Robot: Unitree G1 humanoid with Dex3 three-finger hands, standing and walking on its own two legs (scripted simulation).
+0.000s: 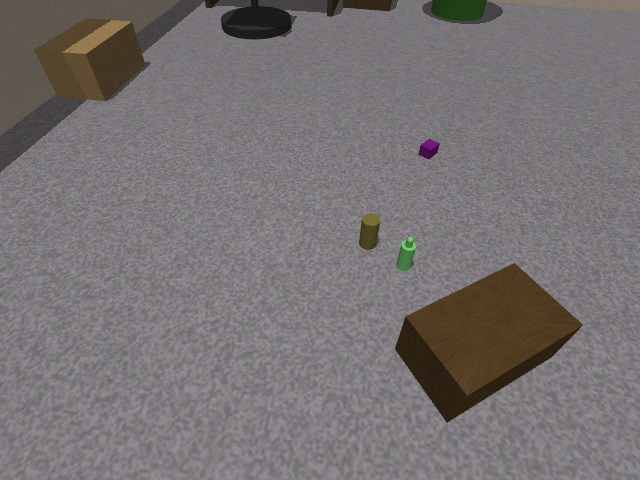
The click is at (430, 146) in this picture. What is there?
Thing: small box
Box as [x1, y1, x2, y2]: [418, 139, 439, 158]
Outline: 430,139 421,144 418,154 427,158 436,153 439,144
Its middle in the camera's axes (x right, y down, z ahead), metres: +0.60 -0.50 +2.14
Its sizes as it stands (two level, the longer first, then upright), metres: 0.087 0.067 0.061
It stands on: the floor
